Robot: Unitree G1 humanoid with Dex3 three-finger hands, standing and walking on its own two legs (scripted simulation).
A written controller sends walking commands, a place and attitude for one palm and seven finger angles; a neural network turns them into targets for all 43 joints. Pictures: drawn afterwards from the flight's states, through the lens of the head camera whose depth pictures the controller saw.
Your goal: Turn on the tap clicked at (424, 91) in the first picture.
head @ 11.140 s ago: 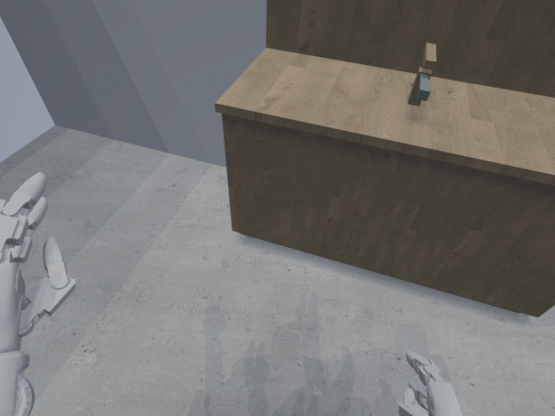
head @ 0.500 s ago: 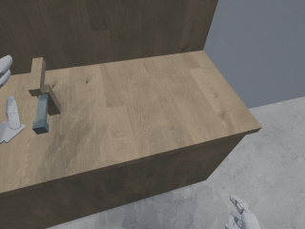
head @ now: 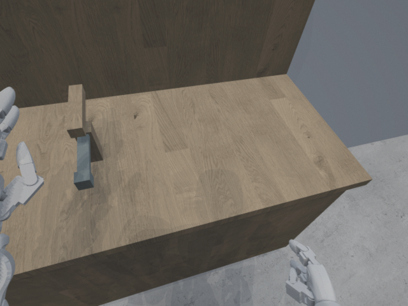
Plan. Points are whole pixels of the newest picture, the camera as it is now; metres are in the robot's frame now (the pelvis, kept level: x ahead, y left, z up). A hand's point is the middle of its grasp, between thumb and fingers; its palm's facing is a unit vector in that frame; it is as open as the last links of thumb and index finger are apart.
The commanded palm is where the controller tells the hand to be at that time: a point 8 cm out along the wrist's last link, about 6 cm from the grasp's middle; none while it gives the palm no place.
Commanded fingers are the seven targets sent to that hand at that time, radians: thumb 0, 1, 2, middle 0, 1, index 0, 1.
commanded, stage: come to a stop and stand still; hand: left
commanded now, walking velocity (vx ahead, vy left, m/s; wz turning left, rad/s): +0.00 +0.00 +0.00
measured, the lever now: (84, 179) +0.31 +0.27 +0.05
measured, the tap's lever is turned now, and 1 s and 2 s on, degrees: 0 0 0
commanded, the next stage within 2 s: look again from close up in 0.26 s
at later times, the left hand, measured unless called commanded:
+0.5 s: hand (38, 197) +0.21 +0.25 +0.17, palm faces +0.39 -0.83 -0.40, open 7.4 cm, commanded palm +0.15 +0.28 +0.18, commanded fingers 0.00 0.90 0.90 -0.20 -0.30 -0.20 -0.30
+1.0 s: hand (47, 192) +0.21 +0.24 +0.17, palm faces +0.38 -0.80 -0.46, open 7.4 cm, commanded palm +0.14 +0.27 +0.18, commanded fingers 0.00 0.90 0.90 -0.20 -0.30 -0.20 -0.30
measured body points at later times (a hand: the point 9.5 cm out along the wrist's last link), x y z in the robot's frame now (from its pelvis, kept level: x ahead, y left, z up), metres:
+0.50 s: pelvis -0.01 +0.00 +0.00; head +0.01 +0.02 +0.45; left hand +0.18 +0.30 +0.19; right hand +0.17 -0.21 -0.07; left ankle +0.02 +0.08 -0.74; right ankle +0.01 -0.14 -0.74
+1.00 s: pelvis -0.01 -0.01 +0.00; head +0.01 +0.00 +0.45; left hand +0.19 +0.28 +0.20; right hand +0.17 -0.23 -0.07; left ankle +0.02 +0.08 -0.74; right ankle +0.01 -0.14 -0.74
